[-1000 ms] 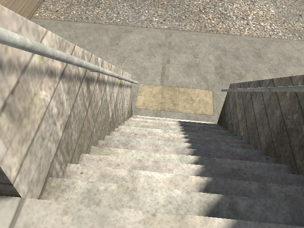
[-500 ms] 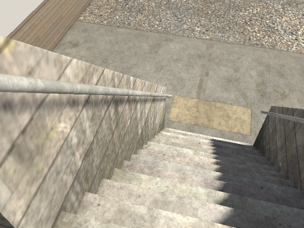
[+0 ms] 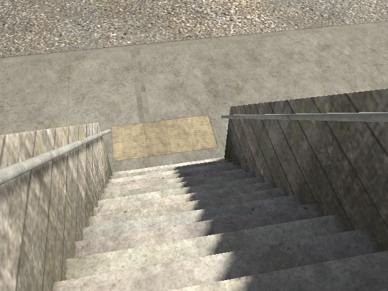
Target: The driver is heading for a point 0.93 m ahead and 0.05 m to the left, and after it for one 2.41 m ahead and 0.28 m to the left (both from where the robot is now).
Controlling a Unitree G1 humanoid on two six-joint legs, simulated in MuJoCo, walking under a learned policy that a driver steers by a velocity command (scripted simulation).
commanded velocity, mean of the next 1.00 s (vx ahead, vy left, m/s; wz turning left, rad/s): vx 0.16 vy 0.00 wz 0.13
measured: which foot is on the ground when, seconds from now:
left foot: down 0.00-0.16, up 0.18-0.68, down 0.70-1.00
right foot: up 0.00-0.12, down 0.14-0.72, up 0.74-1.00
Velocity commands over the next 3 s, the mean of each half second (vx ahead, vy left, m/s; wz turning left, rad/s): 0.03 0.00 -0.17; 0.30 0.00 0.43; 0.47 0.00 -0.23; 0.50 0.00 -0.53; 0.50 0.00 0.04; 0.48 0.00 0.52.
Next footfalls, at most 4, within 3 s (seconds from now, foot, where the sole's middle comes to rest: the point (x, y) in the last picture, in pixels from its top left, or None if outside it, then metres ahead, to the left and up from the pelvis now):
0.14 right None -0.01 -0.16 -0.78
0.70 left None -0.03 0.11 -0.78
1.24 right None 0.11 -0.03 -0.78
1.62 left None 0.31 0.22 -1.00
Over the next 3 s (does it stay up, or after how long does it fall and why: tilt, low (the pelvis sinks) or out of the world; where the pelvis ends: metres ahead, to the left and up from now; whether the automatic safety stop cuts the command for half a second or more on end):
stays up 0.74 0.02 -0.64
